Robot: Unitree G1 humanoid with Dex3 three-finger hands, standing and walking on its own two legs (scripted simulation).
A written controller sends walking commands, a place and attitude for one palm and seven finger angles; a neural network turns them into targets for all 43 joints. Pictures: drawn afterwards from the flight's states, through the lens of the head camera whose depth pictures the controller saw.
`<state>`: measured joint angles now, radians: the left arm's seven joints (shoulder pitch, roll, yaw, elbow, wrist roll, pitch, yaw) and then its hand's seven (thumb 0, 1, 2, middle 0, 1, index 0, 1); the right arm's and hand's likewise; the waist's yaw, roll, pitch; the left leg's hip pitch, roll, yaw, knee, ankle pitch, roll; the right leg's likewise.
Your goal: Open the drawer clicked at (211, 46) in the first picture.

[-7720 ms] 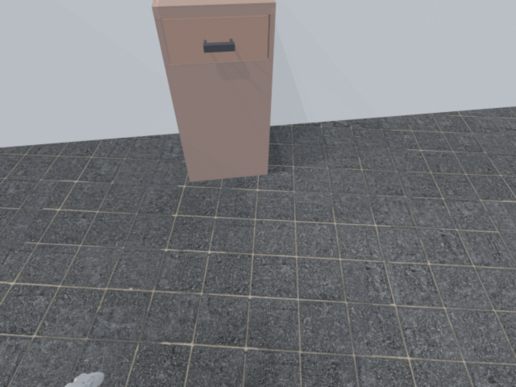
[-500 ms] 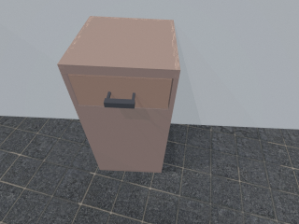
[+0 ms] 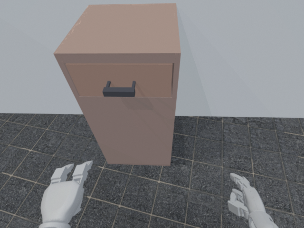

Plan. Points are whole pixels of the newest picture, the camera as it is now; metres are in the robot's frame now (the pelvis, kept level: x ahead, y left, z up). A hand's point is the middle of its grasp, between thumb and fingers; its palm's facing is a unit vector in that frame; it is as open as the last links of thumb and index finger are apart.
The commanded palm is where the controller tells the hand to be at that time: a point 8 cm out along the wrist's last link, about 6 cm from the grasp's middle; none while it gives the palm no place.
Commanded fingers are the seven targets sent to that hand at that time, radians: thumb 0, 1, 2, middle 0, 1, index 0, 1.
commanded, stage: raise the hand with hooked fingers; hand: left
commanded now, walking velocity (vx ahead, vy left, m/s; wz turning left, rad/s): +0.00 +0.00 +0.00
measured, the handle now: (120, 87) +0.58 +0.19 +0.01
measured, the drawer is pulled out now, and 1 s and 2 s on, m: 0.00 0.00 0.00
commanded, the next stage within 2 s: move the hooked fingers above the handle in 1.52 s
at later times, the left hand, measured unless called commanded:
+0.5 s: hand (68, 169) +0.24 +0.24 +0.04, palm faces +0.00 -0.10 -0.99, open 11.3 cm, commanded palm +0.22 +0.25 +0.10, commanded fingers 0.00 -0.15 0.45 -0.28 -0.98 -0.28 -0.98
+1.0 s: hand (54, 131) +0.30 +0.28 +0.11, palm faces +0.08 -0.08 -0.99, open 13.7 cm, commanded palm +0.28 +0.28 +0.17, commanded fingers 0.00 -0.50 0.30 -0.30 -1.20 -0.30 -1.20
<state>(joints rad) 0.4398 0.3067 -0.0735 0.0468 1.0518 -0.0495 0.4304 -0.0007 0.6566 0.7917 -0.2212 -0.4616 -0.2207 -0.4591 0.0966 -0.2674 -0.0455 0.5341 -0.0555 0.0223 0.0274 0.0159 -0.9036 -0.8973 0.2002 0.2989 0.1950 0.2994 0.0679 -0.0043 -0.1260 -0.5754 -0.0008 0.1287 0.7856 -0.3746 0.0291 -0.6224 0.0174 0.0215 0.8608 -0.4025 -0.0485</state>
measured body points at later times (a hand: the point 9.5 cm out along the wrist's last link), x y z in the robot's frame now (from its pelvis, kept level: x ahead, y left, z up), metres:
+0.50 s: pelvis +0.02 -0.01 +0.01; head +0.06 -0.04 +0.46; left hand +0.23 +0.25 +0.09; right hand +0.21 -0.22 -0.10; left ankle +0.01 +0.11 -0.70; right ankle +0.01 -0.09 -0.70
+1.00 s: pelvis +0.03 +0.02 +0.03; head +0.04 -0.01 +0.48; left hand +0.29 +0.28 +0.16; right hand +0.25 -0.17 -0.07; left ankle +0.01 +0.11 -0.70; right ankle +0.01 -0.09 -0.70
